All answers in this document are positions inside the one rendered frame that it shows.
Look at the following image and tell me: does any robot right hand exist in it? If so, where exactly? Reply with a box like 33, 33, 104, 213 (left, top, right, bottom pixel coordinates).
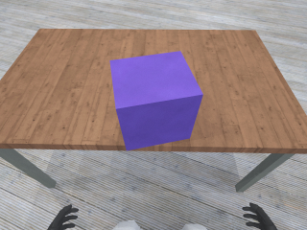
242, 202, 277, 230

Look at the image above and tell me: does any table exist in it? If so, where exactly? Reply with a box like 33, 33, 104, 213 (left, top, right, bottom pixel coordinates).
0, 28, 307, 193

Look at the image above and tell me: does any carton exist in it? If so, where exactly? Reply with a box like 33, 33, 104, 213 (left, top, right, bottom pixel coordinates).
109, 51, 203, 151

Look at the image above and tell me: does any robot left thigh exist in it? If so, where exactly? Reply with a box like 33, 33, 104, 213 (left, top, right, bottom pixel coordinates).
112, 220, 143, 230

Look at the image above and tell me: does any robot left hand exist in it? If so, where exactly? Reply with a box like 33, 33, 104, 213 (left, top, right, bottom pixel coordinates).
47, 204, 79, 230

